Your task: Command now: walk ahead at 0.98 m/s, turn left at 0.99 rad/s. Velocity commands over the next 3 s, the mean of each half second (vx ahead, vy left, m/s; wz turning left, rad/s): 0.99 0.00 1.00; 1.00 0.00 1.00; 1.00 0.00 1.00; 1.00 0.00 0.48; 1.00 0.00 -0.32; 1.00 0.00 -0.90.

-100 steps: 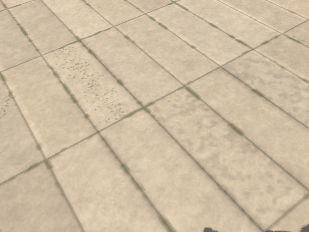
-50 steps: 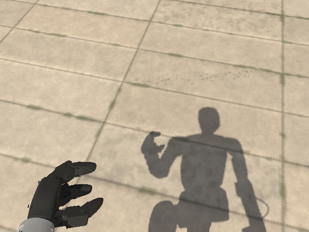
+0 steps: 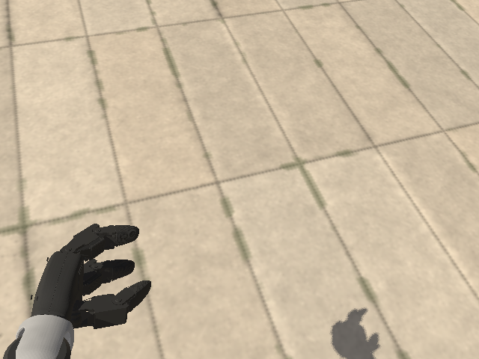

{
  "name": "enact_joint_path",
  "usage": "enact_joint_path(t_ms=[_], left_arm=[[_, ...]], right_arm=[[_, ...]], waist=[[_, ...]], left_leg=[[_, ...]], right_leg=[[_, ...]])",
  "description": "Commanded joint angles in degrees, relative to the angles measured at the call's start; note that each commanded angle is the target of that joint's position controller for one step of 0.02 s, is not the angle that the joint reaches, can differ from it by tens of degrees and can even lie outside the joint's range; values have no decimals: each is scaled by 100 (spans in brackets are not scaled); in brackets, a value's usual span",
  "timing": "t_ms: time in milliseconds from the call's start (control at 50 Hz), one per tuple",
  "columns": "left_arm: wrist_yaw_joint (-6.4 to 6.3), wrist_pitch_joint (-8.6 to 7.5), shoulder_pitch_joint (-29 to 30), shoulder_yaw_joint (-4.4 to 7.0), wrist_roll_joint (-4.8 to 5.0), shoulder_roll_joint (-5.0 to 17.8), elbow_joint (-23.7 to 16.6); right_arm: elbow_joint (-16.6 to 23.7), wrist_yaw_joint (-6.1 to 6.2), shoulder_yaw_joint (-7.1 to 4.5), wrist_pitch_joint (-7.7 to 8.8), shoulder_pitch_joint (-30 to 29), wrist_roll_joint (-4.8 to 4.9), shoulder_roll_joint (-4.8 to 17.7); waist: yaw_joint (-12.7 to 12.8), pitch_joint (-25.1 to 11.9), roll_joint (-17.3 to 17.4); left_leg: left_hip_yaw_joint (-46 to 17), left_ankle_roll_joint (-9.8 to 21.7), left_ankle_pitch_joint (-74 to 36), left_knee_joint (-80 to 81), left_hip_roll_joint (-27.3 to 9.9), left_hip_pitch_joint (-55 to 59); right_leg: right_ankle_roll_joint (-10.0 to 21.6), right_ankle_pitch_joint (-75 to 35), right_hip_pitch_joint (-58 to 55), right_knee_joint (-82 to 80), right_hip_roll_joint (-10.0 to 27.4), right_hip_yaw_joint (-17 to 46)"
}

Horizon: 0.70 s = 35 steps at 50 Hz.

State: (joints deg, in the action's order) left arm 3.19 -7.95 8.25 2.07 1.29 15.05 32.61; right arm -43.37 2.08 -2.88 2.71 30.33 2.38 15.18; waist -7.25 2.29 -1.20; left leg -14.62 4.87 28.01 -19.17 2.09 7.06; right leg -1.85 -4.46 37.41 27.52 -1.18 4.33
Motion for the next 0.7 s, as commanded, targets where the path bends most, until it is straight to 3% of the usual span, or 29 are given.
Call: enact_joint_path(t_ms=[20,40,60,80,100,120,140,160,180,200,240,260,320,400,440,460,480,500,520,540,560,580,600,620,640,660,700], left_arm=[[-161,-55,-803,524,125,1150,-192],[-275,27,-2154,603,163,1258,60],[-361,130,-3628,588,81,1463,283],[-198,96,-3323,565,-232,1748,392],[-179,104,-2778,448,-183,1006,175],[-229,155,-2470,391,-102,707,213],[-236,187,-2381,392,-147,729,346],[-241,190,-2290,401,-212,726,499],[-270,145,-2169,365,-266,624,610],[-266,114,-2082,329,-213,468,712],[-259,82,-2049,319,-68,453,904],[-267,77,-2022,337,-66,553,943],[-305,73,-1904,363,-205,822,942],[-337,128,-2456,379,-186,1163,1093],[-368,205,-2650,425,-192,1507,1107],[-403,280,-2707,466,-174,1715,1100],[-424,370,-2590,508,-156,1887,1046],[-426,426,-2353,532,-133,1945,913],[-424,395,-2026,485,-77,1758,783],[-379,181,-2019,181,-194,647,619],[-284,-135,-2811,10,20,483,87],[-259,-305,-1914,97,95,1128,7],[-286,-326,-1488,109,202,1050,-158],[-355,-261,-1516,72,58,905,-9],[-356,-189,-1801,84,-48,839,64],[-329,-74,-1920,118,-104,912,148],[-327,56,-1736,122,-184,839,128]], right_arm=[[366,45,-363,-3,-533,-116,1126],[545,-12,-332,-37,-982,-245,1144],[747,-77,-105,20,-1037,-463,473],[951,-144,81,92,404,101,-207],[739,-105,25,70,-63,290,441],[834,-120,-64,52,-849,185,828],[888,-133,-66,28,-1236,23,817],[989,-173,-90,21,-1523,-84,772],[1021,-223,-102,-44,-1455,-21,686],[1045,-240,-91,-118,-1482,56,589],[1199,-262,-14,-229,-1702,63,350],[1268,-279,14,-238,-1809,31,310],[1314,-360,21,-184,-2061,13,419],[1520,-562,46,-72,-3050,-29,462],[1559,-648,-35,-11,-3154,2,643],[1536,-654,-120,-15,-2913,51,808],[1415,-642,-247,-54,-2246,108,1026],[1128,-606,-449,-130,-1084,127,1379],[677,-501,-685,-214,357,110,1749],[528,-400,-736,-300,308,114,2025],[994,-456,-549,-85,-412,-127,2016],[1112,-466,-504,34,-342,-151,1460],[965,-495,-466,176,-447,-203,1366],[941,-519,-392,288,-795,-198,1164],[986,-482,-394,333,-1196,-230,1182],[1021,-437,-349,331,-1404,-237,1054],[917,-330,-285,300,-1416,-108,885]], waist=[[1079,-543,1162],[1877,-1302,1253],[2212,-2485,417],[1024,-3358,-3025],[1280,-2297,-2414],[1421,-1370,-1494],[1292,-956,-368],[1135,-600,-37],[915,-437,-154],[833,-273,-274],[735,132,-303],[693,289,-214],[626,535,11],[975,852,391],[867,583,80],[629,328,-232],[179,-40,-537],[-428,-607,-715],[-1086,-1081,-326],[-532,-654,1863],[418,-2260,2250],[-80,-2064,894],[221,-926,163],[539,-552,-593],[880,-344,-391],[1021,-143,-277],[1048,131,-189]], left_leg=[[-547,320,-4994,-768,-807,-1216],[-423,108,-5272,-2272,-588,-1914],[-303,5,-2890,-4391,-271,-3255],[-76,-159,484,-6339,259,-4852],[239,-134,-144,-6681,-225,-5394],[568,-140,-619,-6624,-397,-5532],[648,-124,-813,-6423,-638,-5201],[657,-90,-932,-6078,-860,-4915],[584,-75,-983,-5892,-1074,-4647],[623,-74,-896,-5753,-1187,-4646],[727,-83,-882,-5594,-1379,-5000],[756,-119,-1140,-5516,-1410,-5209],[965,-229,-2301,-4904,-1329,-5283],[1784,-3,-3267,-3270,-962,-4961],[2412,179,-3153,-2753,-402,-4139],[2610,246,-2792,-2767,-128,-3776],[2665,366,-2345,-2839,70,-3105],[2587,567,-1960,-2845,230,-1730],[2000,868,-2265,-2146,137,376],[614,1278,-3049,-1924,-470,1323],[-3316,2590,86,-445,-1635,2379],[-3835,2101,1346,429,-1696,1876],[-3615,1862,1087,762,-1628,779],[-3033,1617,393,673,-1421,-147],[-2605,1656,-190,499,-1170,-957],[-2122,1613,-568,544,-889,-1522],[-1433,1528,-1099,657,-630,-2184]], right_leg=[[158,477,-2651,210,-189,-313],[272,817,-4258,602,145,-203],[397,2411,-6462,1243,1193,1011],[1263,5137,-7386,-789,2518,4854],[1166,6070,-6633,-1369,2317,4819],[1051,5120,-5721,-1325,2149,3648],[1002,3793,-4864,-1264,1989,2833],[1006,2938,-4104,-1290,1811,2173],[1006,2517,-3638,-1363,1729,1710],[1006,2298,-3436,-1493,1674,1312],[988,1926,-3113,-1746,1730,677],[1002,1647,-3038,-1850,1763,384],[923,954,-2882,-2081,1506,-698],[627,-236,-3430,-2155,1276,-1685],[472,-3183,-3849,-1646,1292,-1939],[455,-4784,-4167,-1096,1386,-1975],[495,-5953,-4266,-166,1514,-1974],[578,-6439,-3854,1185,1593,-1868],[442,-4877,-2563,3191,1280,-1784],[170,2872,-603,6132,-128,-1592],[210,3718,1061,7097,-433,115],[472,2963,1119,6437,-33,583],[508,2710,1170,5747,62,470],[478,2475,658,5158,364,529],[346,2351,211,4790,449,621],[219,2314,-95,4493,532,633],[10,2308,-328,3613,622,447]])
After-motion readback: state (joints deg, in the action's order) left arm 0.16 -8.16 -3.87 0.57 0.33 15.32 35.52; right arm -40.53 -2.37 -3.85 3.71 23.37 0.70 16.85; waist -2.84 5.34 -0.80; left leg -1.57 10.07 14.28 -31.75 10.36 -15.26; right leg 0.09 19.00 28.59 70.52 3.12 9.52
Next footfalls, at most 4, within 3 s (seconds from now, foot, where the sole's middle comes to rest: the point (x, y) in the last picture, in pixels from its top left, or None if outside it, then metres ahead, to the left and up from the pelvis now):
0.04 right None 0.27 -0.15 -0.76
0.52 left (130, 305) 0.61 0.21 -0.76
0.94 right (97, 179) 1.05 0.32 -0.76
1.44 left None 0.97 0.79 -0.76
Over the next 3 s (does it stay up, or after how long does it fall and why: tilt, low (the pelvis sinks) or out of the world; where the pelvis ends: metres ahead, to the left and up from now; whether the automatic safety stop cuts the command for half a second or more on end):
stays up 1.01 2.01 0.01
